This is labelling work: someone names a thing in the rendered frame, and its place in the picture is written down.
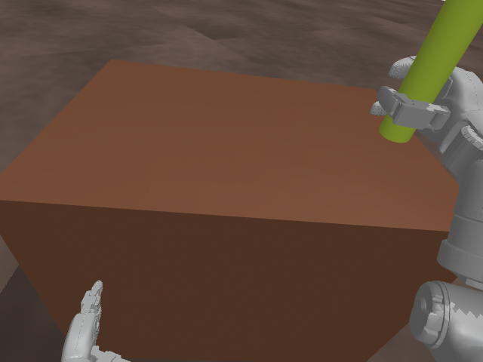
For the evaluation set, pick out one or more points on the right robot arm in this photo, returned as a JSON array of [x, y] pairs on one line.
[[448, 318]]

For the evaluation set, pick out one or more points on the can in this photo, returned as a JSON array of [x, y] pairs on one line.
[[454, 28]]

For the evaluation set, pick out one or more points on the left robot hand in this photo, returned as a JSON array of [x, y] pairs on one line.
[[83, 331]]

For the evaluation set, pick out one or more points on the right robot hand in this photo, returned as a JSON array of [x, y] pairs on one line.
[[462, 92]]

